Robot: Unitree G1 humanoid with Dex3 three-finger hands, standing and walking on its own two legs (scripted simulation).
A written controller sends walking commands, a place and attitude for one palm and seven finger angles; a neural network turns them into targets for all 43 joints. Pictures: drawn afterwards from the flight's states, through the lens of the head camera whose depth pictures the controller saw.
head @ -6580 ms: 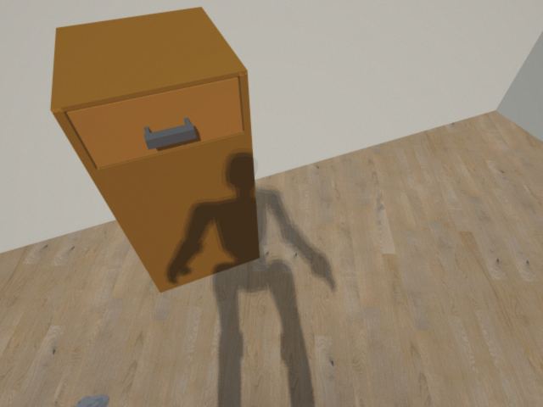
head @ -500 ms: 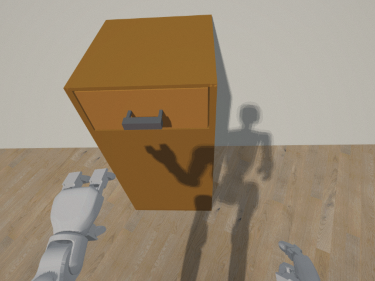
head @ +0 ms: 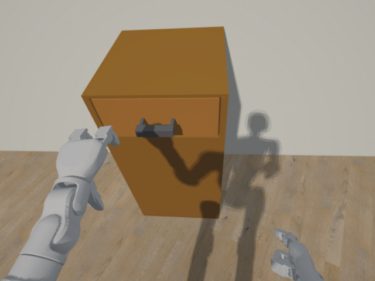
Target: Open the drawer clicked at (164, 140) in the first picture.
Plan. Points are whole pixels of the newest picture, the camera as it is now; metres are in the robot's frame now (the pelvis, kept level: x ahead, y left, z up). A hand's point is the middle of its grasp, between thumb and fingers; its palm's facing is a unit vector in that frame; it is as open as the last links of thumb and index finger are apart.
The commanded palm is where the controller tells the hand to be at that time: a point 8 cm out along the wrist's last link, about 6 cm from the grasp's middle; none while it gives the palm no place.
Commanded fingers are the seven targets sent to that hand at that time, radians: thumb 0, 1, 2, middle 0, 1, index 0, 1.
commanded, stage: raise the hand with hooked fingers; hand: left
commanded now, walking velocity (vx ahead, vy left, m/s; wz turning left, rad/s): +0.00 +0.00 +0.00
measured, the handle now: (156, 125) +0.53 +0.18 -0.01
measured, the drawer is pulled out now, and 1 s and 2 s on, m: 0.00 0.00 0.00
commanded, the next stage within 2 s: move the hooked fingers above the handle in 0.46 s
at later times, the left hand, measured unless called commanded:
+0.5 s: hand (96, 166) +0.30 +0.24 +0.10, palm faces +0.08 -0.06 -0.99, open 13.8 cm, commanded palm +0.27 +0.24 +0.16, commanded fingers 0.00 -0.50 0.30 -0.30 -1.20 -0.30 -1.20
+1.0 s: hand (117, 152) +0.35 +0.22 +0.08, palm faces +0.03 -0.05 -1.00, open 13.8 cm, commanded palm +0.33 +0.22 +0.14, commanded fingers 0.00 -0.50 0.30 -0.30 -1.20 -0.30 -1.20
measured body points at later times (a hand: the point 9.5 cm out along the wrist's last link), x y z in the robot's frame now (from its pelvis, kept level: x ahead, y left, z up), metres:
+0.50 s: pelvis -0.01 +0.00 +0.00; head +0.02 -0.04 +0.45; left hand +0.29 +0.24 +0.15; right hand +0.18 -0.23 -0.12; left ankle -0.02 +0.10 -0.74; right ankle -0.02 -0.11 -0.74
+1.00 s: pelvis -0.01 -0.01 +0.00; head +0.02 -0.04 +0.45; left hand +0.35 +0.22 +0.14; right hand +0.16 -0.24 -0.12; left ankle -0.02 +0.10 -0.74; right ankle -0.02 -0.11 -0.74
